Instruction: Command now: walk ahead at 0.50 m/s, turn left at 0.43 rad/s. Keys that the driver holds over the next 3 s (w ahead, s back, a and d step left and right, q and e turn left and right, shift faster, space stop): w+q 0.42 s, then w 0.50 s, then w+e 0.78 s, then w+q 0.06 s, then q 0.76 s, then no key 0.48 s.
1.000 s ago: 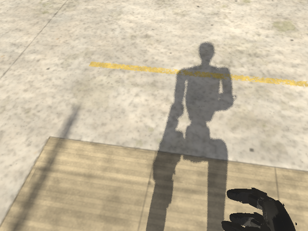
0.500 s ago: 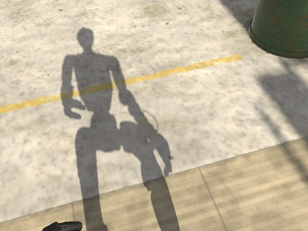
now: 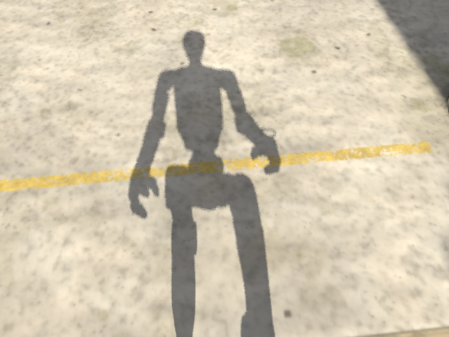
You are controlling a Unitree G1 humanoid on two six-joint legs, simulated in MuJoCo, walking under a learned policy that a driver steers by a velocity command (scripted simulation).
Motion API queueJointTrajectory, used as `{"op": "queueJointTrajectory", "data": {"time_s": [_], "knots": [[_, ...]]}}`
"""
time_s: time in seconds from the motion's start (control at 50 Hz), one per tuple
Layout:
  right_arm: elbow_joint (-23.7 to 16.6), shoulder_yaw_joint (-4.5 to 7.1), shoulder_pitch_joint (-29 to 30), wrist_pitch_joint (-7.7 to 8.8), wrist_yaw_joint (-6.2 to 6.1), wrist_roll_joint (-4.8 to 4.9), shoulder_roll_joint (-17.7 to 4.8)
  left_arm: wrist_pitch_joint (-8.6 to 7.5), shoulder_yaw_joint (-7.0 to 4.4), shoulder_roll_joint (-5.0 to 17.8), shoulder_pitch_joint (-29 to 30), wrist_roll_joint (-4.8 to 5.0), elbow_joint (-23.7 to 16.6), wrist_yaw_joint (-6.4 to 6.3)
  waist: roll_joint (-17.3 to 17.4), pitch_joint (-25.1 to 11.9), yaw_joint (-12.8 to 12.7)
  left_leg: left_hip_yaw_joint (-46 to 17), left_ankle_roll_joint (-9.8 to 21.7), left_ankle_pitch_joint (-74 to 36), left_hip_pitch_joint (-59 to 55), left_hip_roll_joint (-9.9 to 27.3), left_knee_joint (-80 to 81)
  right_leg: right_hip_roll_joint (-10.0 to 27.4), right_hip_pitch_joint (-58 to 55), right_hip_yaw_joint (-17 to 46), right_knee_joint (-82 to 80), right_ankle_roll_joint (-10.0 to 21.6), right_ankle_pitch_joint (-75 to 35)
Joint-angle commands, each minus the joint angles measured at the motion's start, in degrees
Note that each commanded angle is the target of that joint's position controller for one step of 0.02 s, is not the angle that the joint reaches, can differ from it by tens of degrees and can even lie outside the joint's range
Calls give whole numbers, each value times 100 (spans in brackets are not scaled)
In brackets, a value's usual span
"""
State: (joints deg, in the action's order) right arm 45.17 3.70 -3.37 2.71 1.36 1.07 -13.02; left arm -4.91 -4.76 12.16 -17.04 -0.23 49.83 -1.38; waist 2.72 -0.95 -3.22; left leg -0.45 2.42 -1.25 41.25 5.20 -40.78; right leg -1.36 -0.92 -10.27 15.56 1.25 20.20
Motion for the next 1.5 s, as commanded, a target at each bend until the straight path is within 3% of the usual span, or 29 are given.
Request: {"op": "queueJointTrajectory", "data": {"time_s": [0.02,0.08,0.1,0.12,0.14,0.16,0.18,0.2,0.24,0.38,0.48,0.56,0.58,0.6,0.62,0.64,0.68,0.76,0.86,0.96,1.0,1.04,1.06,1.08,1.1,1.12,1.2,1.38,1.5], "knots": [[-683,30,839,81,121,-4,-278,43,-257,999,-103,63,-213,-47,-707,356,-66,434,244,699,153,-243,331,1726,-445,275,192,587,-4377],[-461,289,-496,65,143,11,-750,127,-309,1269,224,158,-295,-125,-1012,-416,767,865,650,998,-1901,-894,815,1541,-289,-65,2032,312,-6652],[-228,483,-1461,53,72,-8,-1177,92,-280,1206,270,134,-358,-147,-805,-919,1202,299,896,506,-3607,-732,946,1302,755,-111,3470,100,-5609],[-146,608,-1869,68,-3,-2,-1799,-16,-75,494,-102,-103,-614,-83,718,-1427,862,-2280,1731,204,-5744,720,961,416,3265,43,5695,-256,-826],[-265,496,-2102,103,22,-39,-1663,-276,35,504,-52,35,-786,43,965,-2393,877,-4716,2450,1039,-6719,1431,2064,-247,4453,1389,6836,-287,1287],[-284,419,-2020,83,-13,-97,-1303,-417,-61,831,521,257,-884,122,539,-1902,1078,-3964,2052,1058,-6514,1217,2217,116,5044,1692,6973,-169,792],[-376,350,-1583,91,-38,-40,-1034,-467,-29,832,772,254,-958,109,176,-1268,919,-3128,1813,708,-5684,994,2188,387,5088,1597,6570,-89,298],[-486,293,-1130,98,-37,-7,-871,-458,-45,825,887,90,-958,48,-281,-857,649,-2565,1650,200,-4694,777,2244,606,4734,1531,6101,-111,19],[-626,219,-817,131,-52,-60,-671,-301,-132,885,814,-17,-1059,-2,-238,-544,280,-2073,1579,-345,-3488,502,2490,794,4024,1512,5544,-198,-185],[-621,333,-1158,90,-226,31,-992,-156,50,418,1719,-58,-1433,28,162,-211,469,-1212,1158,-427,-2355,-173,2468,391,3379,1189,2687,-479,-1898],[-533,306,-1646,17,-216,40,-867,-259,2,662,2148,64,-1590,204,352,-244,754,-1854,1045,358,-3069,190,1920,173,3103,1278,1591,-314,-2082],[-714,248,-1388,58,-195,-14,-694,-373,-191,1031,941,-49,-1407,231,420,-743,66,-1794,623,-720,-3045,-141,430,328,1257,1349,1227,308,-1861],[-882,147,-1348,91,-199,-120,-456,-362,-278,1382,-57,-98,-1311,200,-323,-1505,-304,-1234,381,452,-2212,-573,-1278,1287,-209,2459,1308,695,-2138],[-832,100,-2367,153,-205,89,-285,-316,-375,1723,-461,-115,-1038,263,-2500,-1969,110,-869,2,3353,-260,-1219,-3017,2416,-1642,5238,587,1768,-945],[-708,166,-2206,172,-205,102,-766,-272,-256,1176,-417,76,-1129,254,-1735,-1529,-82,-1126,-56,3353,512,-884,-3662,2386,-1554,5605,298,1707,447],[-852,208,-1442,164,-183,70,-959,-207,-173,892,-168,89,-1175,202,-1077,-791,-240,-985,-66,2780,753,-679,-3819,2139,-896,4679,258,1465,503],[-1078,181,-770,168,-191,-98,-761,-128,-90,799,259,-31,-1193,201,-453,-155,16,-664,-42,2090,469,-279,-3297,1722,414,3676,66,1292,-656],[-1047,122,-903,130,-173,-83,-482,-165,-29,735,255,6,-1006,198,-796,-180,327,-382,-159,1887,-21,-20,-2338,1356,1011,2716,-234,1246,-2027],[-1155,-32,-38,171,-125,-76,-258,-68,-114,1098,17,109,-760,128,-730,-97,80,-105,-283,595,-459,-34,-412,1173,1162,1918,-396,1084,-2278],[-1374,-3,671,237,-9,11,-399,30,-117,1207,-457,198,-541,173,-784,118,-202,26,-212,482,-895,-306,706,1341,853,2047,-119,1009,-2005],[-1392,53,521,299,33,9,-508,94,-140,1288,-429,215,-520,151,-852,90,-21,55,-95,728,-1344,-426,1115,1413,776,2232,205,921,-2064],[-1121,238,-537,328,-19,-72,-824,108,-99,1180,-301,206,-562,127,-756,-461,542,77,141,624,-3042,-485,1403,1039,1155,1991,1273,648,-2902],[-1012,375,-1624,334,-96,-193,-1271,66,27,846,-120,99,-743,128,-237,-1254,1049,-945,541,343,-4635,565,1240,638,2130,1643,2927,355,-2013],[-918,440,-2003,266,-122,-261,-1679,-44,172,378,-708,116,-874,108,1274,-1859,841,-3188,1329,981,-6191,1926,1695,-25,4153,1199,4860,-10,947],[-870,360,-2186,250,-118,-175,-1264,-84,58,875,-636,222,-791,109,1114,-1893,1027,-3901,1491,1820,-6090,1940,2050,126,4795,1732,5724,-69,1242],[-862,262,-1905,247,-134,-126,-997,-63,-16,1079,-277,259,-881,109,756,-1196,985,-3062,1296,1832,-5551,1764,2103,368,5104,1704,6006,-82,770],[-789,117,-928,334,-77,-199,-523,166,-50,834,60,181,-980,108,440,-151,355,-1291,916,868,-3411,1075,2876,825,4275,1650,5406,-89,-333],[-311,285,-1198,339,-236,-167,-964,286,60,499,1167,127,-1322,279,42,287,527,504,662,-210,-3478,939,3161,773,4249,1366,3312,-141,-2192],[-86,403,-1519,157,-254,-5,-1309,304,39,618,1839,144,-1754,464,141,481,670,949,450,-1235,-4383,1206,2599,521,3994,766,2341,262,-1238]]}}
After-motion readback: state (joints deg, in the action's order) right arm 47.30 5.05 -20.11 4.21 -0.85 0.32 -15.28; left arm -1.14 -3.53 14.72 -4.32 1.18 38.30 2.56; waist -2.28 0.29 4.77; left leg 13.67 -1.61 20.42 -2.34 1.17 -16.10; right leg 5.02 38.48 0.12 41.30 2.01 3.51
